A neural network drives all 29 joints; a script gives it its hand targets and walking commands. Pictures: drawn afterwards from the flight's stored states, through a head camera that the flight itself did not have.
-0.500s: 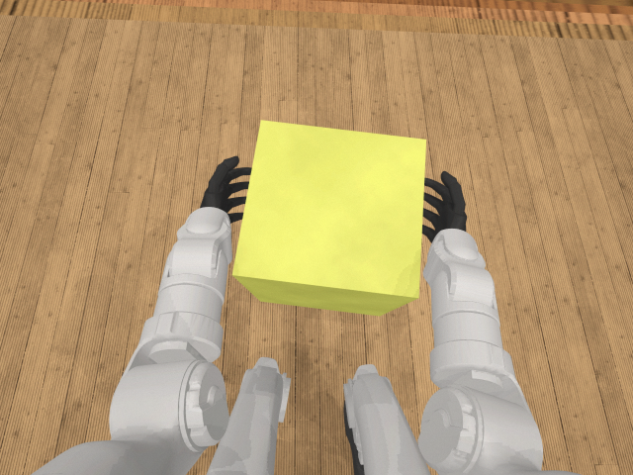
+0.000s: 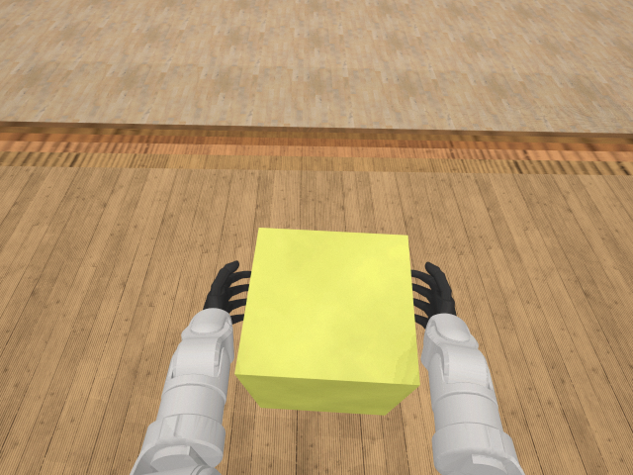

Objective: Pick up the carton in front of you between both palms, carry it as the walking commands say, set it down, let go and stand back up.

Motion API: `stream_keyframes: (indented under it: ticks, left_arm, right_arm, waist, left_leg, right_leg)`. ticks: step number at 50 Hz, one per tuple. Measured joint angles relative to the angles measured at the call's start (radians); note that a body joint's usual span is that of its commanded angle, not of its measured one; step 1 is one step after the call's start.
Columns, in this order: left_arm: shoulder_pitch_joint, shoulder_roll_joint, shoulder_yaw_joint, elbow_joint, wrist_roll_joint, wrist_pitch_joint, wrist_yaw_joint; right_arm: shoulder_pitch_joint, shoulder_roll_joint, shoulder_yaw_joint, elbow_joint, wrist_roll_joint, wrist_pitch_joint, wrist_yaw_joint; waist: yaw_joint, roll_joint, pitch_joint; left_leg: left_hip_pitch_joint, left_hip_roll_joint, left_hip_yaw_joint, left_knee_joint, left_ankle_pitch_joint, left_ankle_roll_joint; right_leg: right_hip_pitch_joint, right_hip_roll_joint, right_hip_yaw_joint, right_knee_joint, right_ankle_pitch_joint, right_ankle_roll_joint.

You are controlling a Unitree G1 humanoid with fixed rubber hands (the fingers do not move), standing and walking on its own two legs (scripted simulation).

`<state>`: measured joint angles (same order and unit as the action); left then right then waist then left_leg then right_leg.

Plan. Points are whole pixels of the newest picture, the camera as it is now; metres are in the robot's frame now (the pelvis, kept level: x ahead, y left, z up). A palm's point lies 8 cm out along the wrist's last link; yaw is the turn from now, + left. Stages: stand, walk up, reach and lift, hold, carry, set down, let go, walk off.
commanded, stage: reach and lift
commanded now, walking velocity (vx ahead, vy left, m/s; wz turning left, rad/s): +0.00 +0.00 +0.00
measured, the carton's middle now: (327, 329) +0.33 +0.00 -0.09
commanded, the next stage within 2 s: hold in 1.20 s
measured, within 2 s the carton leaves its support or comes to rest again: neither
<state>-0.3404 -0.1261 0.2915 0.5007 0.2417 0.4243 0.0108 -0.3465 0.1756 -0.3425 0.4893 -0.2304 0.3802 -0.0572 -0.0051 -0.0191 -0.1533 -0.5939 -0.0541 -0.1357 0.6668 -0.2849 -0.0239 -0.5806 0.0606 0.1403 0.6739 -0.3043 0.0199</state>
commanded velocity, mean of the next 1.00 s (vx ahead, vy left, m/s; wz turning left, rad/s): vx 0.00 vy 0.00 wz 0.00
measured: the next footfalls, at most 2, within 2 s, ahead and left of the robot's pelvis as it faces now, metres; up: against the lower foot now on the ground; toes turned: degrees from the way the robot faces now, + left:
none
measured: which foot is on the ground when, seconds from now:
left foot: down 0.00-1.00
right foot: down 0.00-1.00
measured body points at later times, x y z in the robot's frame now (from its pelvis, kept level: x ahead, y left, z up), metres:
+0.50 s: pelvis -0.01 +0.00 +0.02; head -0.03 +0.00 +0.47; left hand +0.30 +0.15 +0.04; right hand +0.31 -0.15 +0.05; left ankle +0.02 +0.13 -0.72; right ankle +0.01 -0.13 -0.72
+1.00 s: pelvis +0.01 +0.00 +0.03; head -0.02 +0.00 +0.48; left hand +0.31 +0.15 +0.05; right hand +0.32 -0.15 +0.06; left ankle +0.02 +0.13 -0.72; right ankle +0.01 -0.13 -0.72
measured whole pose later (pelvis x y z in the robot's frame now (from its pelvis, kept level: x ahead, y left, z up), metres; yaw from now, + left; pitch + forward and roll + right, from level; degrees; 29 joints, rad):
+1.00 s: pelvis +0.01 +0.00 +0.03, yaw +0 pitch -4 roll +0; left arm -0.26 -0.15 0.23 0.32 0.29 0.69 0.00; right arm -0.30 0.16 -0.27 0.34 -0.30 0.65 0.00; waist 0.00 -0.01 -0.02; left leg -0.10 -0.04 -0.13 0.36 -0.19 -0.01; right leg -0.09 0.03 0.14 0.37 -0.21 0.01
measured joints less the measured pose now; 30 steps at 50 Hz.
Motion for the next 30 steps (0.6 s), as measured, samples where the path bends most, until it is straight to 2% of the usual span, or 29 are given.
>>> stream_keyframes:
  ticks: [7,12,19,30]
  left_arm:
    - [0.090,-0.025,-0.041,-0.093,0.003,0.089,0.016]
    - [0.090,-0.023,-0.050,-0.111,0.023,0.162,0.007]
    - [0.042,-0.034,-0.012,-0.088,0.066,0.205,-0.012]
    - [0.017,-0.042,0.003,-0.114,0.074,0.213,-0.019]
  right_arm:
    - [0.062,-0.018,0.054,-0.058,-0.008,0.091,0.022]
    - [0.059,-0.017,0.060,-0.071,-0.041,0.161,0.033]
    - [0.016,-0.005,0.024,-0.052,-0.089,0.203,0.046]
    - [-0.010,0.003,0.004,-0.076,-0.097,0.209,0.054]
  waist:
    - [0.005,0.007,0.030]
    - [0.005,0.011,0.057]
    - [0.007,0.014,0.108]
    - [0.005,0.012,0.139]
  left_leg:
    - [0.249,0.011,0.000,-0.167,0.051,0.005]
    - [0.365,0.016,0.000,-0.228,0.071,0.006]
    - [0.404,0.016,0.001,-0.223,0.075,0.005]
    - [0.417,0.016,0.004,-0.232,0.084,0.007]
  right_leg:
    - [0.246,-0.012,0.006,-0.165,0.051,-0.005]
    - [0.362,-0.015,0.007,-0.225,0.072,-0.008]
    - [0.402,-0.016,0.004,-0.221,0.076,-0.007]
    - [0.416,-0.019,0.002,-0.233,0.086,-0.005]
